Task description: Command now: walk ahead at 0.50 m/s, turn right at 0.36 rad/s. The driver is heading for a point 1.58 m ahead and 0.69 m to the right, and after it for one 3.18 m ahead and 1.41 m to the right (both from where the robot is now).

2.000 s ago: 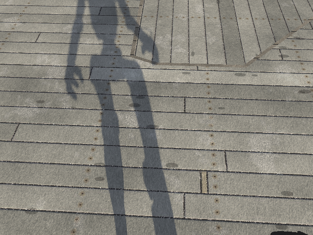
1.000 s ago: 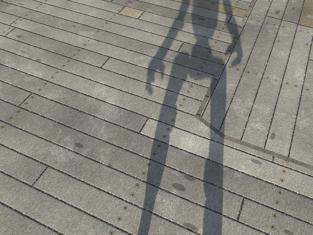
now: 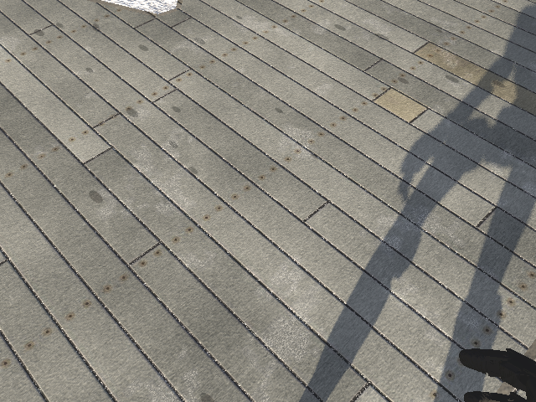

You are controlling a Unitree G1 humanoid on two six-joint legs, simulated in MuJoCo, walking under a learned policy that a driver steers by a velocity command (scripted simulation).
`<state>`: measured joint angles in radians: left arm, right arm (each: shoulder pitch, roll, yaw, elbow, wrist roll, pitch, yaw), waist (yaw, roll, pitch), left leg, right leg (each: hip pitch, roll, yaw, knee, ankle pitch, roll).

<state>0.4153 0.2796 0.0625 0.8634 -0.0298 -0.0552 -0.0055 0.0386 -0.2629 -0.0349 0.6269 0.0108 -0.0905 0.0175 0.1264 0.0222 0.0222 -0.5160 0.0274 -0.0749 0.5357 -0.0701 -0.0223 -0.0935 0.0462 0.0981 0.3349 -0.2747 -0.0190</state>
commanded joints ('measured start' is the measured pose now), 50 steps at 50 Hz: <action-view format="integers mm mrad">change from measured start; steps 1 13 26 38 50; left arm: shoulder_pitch -51 -156 -308 -186 -60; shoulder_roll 176 63 123 165 165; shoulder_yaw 39 17 36 43 50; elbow -72 -187 -301 -264 -187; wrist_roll -4 5 13 24 9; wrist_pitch -3 23 29 -8 22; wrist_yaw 11 -4 -57 -2 25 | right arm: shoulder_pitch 24 175 261 163 -7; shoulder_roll -114 -114 -259 -137 -155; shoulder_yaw -44 -61 -104 -46 -49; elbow -57 60 146 42 -2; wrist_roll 6 -20 22 -30 -4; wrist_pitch -24 -24 28 -7 -41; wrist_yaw -1 -14 -34 -24 13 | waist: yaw -111 -129 -107 -146 -104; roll -124 69 66 -61 -151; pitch -31 8 -35 -54 -27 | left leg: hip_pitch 248 414 584 -103 119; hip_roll -22 243 248 81 -19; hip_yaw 25 -61 262 14 9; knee -84 -386 -94 462 -63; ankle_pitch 29 44 681 -156 34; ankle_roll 22 214 118 -39 19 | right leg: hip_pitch -120 -634 -347 -129 -30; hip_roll -216 -171 -25 -197 -194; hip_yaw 221 1 -203 216 305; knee -27 742 291 -114 73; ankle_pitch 152 45 85 354 217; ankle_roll -135 38 -93 -283 -163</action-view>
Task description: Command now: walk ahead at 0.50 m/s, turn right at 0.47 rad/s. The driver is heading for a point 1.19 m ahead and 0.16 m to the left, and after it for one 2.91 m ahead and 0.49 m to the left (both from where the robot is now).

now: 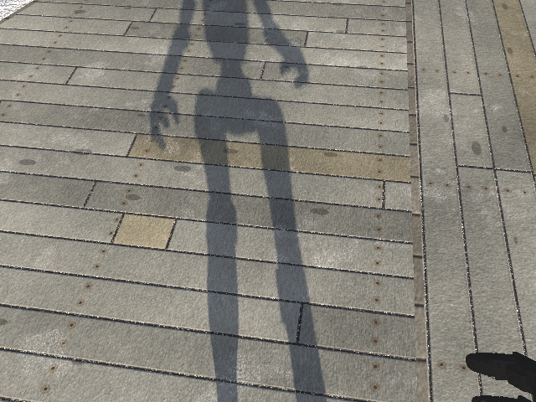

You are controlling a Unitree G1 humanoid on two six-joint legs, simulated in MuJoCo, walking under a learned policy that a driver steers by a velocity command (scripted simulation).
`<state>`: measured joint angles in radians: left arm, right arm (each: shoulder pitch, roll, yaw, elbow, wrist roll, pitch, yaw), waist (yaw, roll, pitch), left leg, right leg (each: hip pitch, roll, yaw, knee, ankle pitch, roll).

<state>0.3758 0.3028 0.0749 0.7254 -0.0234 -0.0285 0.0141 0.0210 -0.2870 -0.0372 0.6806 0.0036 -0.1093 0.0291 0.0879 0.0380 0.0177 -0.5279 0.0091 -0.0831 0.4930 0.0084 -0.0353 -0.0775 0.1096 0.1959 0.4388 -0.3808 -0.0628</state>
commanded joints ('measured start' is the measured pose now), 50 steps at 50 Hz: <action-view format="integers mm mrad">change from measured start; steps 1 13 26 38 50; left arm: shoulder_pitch -19 -157 -173 -124 19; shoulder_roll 113 37 118 115 173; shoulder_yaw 28 -13 21 13 29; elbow -49 -113 -112 -28 97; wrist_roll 6 19 15 21 2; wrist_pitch -5 -30 -55 -73 -30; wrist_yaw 4 -16 -45 -33 -8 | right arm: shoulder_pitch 95 236 345 196 -46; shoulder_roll -148 -130 -186 -74 -93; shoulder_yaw -59 -47 -51 -15 -12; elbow -32 63 152 62 -17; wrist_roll -5 1 25 -4 9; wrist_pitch -27 -3 53 43 14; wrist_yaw -4 -13 -30 -21 23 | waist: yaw -106 -107 -32 -97 -46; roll -162 51 31 -95 -108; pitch -66 1 -100 -6 28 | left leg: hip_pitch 259 389 486 -136 -28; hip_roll -1 211 181 134 43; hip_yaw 35 -156 34 27 74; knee -53 -345 -8 456 10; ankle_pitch -46 -85 377 -178 -55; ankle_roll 62 268 153 7 83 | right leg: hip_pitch -53 -593 -117 -81 136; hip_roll -217 -214 -105 -330 -367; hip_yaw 182 -127 -230 0 -91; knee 53 498 23 -305 -186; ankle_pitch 402 156 315 417 554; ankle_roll -95 63 -31 -199 -105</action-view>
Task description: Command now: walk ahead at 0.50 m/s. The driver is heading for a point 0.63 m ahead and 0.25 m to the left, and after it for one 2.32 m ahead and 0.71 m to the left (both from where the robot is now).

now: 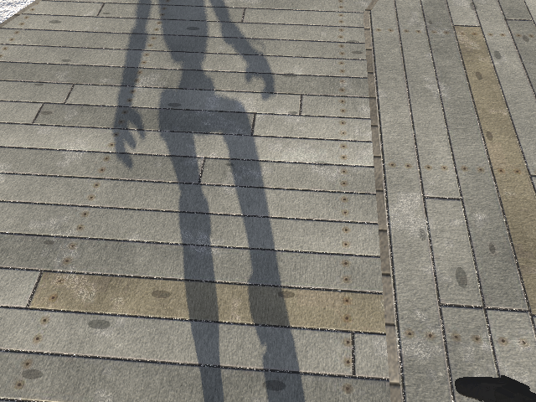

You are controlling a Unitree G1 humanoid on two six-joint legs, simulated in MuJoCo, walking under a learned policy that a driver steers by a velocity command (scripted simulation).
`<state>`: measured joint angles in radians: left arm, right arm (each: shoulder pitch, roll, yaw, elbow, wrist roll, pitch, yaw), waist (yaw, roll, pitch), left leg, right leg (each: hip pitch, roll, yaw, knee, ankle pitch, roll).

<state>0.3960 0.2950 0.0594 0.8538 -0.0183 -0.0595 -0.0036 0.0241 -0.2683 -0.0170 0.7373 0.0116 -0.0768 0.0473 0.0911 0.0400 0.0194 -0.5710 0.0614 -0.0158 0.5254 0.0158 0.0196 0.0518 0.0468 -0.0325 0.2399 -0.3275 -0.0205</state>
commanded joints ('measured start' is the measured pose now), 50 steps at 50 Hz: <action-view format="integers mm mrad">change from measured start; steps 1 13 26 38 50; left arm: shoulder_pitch -18 -123 -393 -229 -134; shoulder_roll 187 64 97 81 189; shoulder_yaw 45 6 10 27 66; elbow -31 -104 -179 -71 0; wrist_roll -3 14 4 31 -5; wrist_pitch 7 -4 -53 -61 -11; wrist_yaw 12 10 -27 -5 15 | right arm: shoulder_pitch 18 199 352 279 6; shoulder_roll -132 -143 -203 -78 -77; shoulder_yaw -43 -58 -84 -71 -60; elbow -57 35 118 11 -125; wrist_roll -1 -13 14 18 9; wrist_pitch -19 -29 22 54 55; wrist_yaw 3 -21 -61 -54 6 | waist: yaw -93 -82 -119 -96 -38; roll -119 29 51 -136 -89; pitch -15 -25 16 0 72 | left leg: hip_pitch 122 403 520 -89 -67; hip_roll -38 170 169 86 27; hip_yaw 37 -205 -207 -85 56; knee -42 -387 -242 590 121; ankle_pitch -81 -21 -2 -258 -111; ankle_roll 48 239 151 -14 44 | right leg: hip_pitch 9 -678 -496 -185 23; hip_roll -285 -190 -90 -321 -350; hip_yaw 118 97 82 143 -144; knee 96 773 224 -104 -35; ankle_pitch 656 90 297 256 536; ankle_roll -130 29 18 -157 -108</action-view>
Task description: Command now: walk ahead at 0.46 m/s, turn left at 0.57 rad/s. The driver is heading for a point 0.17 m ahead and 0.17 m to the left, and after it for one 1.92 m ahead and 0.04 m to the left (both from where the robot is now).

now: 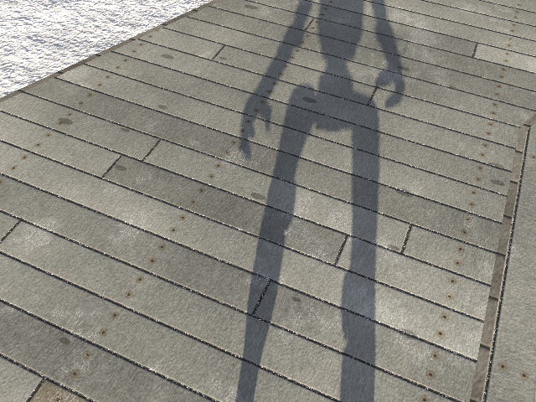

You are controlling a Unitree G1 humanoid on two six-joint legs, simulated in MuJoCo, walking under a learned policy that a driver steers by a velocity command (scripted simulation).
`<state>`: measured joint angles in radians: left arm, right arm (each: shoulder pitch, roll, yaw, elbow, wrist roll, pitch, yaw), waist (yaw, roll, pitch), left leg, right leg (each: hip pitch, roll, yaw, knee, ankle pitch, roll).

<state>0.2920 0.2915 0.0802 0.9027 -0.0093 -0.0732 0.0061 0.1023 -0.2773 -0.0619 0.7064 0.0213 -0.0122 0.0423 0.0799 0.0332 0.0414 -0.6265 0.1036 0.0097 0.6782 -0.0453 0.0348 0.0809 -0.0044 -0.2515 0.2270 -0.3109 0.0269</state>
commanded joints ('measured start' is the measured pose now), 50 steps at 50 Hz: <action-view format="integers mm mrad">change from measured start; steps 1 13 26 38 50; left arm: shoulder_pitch -49 -75 -226 -217 -245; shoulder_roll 208 124 104 103 90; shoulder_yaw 50 11 -2 -16 -22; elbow -54 -143 -181 -141 -69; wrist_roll -18 21 13 19 15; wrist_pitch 11 26 37 27 49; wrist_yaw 8 25 6 -10 -1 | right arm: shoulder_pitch -50 65 85 97 110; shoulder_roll -86 -184 -141 -108 -95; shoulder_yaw -25 -60 -24 -4 -4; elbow -98 -113 -49 -15 55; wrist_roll -6 -29 -29 -34 -34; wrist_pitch -8 -22 20 43 24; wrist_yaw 12 -35 -59 -57 -67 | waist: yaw -52 -41 -106 -82 -73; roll -98 11 88 -85 -21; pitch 32 -167 -122 -126 -75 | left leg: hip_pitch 41 411 451 411 413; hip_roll -50 86 63 -97 -87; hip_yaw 62 -290 -322 -192 -199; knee -42 -342 -260 -213 -254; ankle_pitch -100 522 247 -8 10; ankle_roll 46 265 189 21 4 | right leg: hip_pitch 7 -609 -485 -232 -198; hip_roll -293 -66 -27 -88 -56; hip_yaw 56 318 311 360 341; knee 60 901 392 246 238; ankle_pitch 732 -68 76 388 331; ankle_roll -141 38 33 -74 -65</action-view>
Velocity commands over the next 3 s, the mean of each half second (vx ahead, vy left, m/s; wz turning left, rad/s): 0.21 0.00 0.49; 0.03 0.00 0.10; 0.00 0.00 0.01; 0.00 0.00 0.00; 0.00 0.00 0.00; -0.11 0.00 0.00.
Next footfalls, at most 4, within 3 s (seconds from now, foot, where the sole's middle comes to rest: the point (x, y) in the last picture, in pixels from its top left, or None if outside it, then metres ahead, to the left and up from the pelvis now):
0.08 left None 0.22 0.12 -0.77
0.58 right None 0.33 -0.08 -0.77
2.98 left None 0.13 0.12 -0.77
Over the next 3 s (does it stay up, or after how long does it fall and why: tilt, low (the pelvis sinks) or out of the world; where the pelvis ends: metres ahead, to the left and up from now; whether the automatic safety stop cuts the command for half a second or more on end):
stays up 0.15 0.02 -0.01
